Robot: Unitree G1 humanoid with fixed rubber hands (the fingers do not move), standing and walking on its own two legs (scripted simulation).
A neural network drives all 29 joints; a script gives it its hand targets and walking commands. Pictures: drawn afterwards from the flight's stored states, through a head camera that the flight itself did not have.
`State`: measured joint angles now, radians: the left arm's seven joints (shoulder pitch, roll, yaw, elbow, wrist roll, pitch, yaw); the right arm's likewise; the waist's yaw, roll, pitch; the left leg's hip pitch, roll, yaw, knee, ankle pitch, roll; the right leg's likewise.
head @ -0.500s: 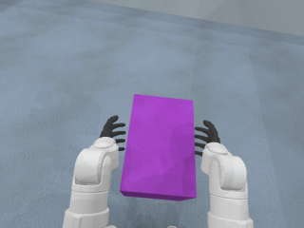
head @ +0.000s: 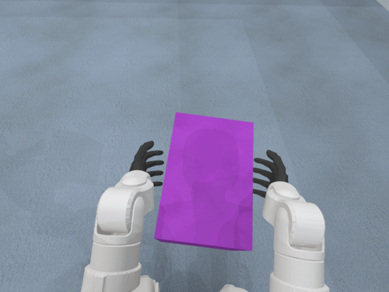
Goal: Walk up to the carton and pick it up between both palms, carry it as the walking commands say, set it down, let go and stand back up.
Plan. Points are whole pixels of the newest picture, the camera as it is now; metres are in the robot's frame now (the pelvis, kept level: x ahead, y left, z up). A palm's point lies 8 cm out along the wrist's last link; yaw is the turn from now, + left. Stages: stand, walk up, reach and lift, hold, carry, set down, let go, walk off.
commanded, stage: carry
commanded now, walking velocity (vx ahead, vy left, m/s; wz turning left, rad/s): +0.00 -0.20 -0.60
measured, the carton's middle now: (204, 185) +0.34 -0.02 -0.02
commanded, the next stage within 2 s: none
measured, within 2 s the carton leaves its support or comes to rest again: neither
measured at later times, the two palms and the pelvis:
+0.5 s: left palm (262, 200) +0.27 -0.11 +0.08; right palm out of the picture +0.19 -0.35 +0.07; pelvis -0.05 -0.13 +0.00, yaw -17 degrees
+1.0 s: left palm out of the picture +0.16 -0.33 +0.09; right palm out of the picture +0.02 -0.54 +0.08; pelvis -0.15 -0.26 +0.00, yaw -34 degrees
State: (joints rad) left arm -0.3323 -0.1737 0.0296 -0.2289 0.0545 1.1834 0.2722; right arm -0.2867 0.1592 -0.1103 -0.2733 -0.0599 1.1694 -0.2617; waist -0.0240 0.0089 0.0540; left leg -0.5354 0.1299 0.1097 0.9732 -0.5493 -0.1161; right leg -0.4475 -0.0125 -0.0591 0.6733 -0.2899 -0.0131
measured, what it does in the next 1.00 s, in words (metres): steps to the right, turning right: left foot, then right foot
